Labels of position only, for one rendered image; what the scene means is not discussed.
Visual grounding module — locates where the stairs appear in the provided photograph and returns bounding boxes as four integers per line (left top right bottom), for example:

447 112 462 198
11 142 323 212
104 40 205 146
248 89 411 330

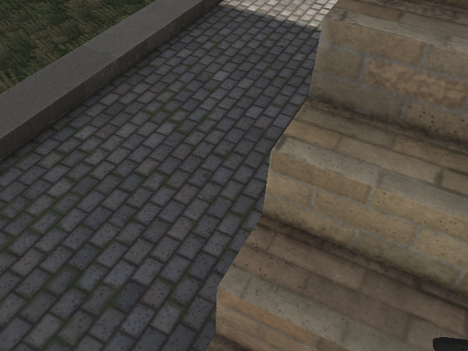
206 0 468 351

